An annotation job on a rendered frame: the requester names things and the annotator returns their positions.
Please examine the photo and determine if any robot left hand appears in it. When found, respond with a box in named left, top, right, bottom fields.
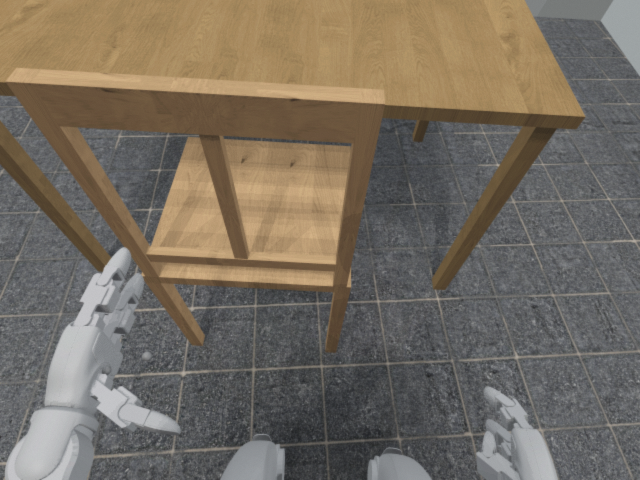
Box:
left=44, top=247, right=181, bottom=435

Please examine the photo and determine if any robot right hand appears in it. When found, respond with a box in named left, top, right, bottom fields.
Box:
left=476, top=386, right=558, bottom=480

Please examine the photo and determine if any robot right shin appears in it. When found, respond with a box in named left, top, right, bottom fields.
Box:
left=382, top=447, right=402, bottom=455

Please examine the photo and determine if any table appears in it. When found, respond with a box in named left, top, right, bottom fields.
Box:
left=0, top=0, right=585, bottom=290

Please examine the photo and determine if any robot left shin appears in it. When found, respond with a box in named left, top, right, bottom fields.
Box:
left=252, top=434, right=272, bottom=442

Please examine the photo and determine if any left robot forearm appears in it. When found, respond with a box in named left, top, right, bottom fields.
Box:
left=5, top=406, right=99, bottom=480

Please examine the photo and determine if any robot shin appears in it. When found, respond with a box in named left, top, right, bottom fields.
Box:
left=382, top=447, right=402, bottom=455
left=252, top=434, right=272, bottom=442

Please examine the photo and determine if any chair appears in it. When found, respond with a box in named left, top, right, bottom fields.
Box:
left=5, top=68, right=385, bottom=353

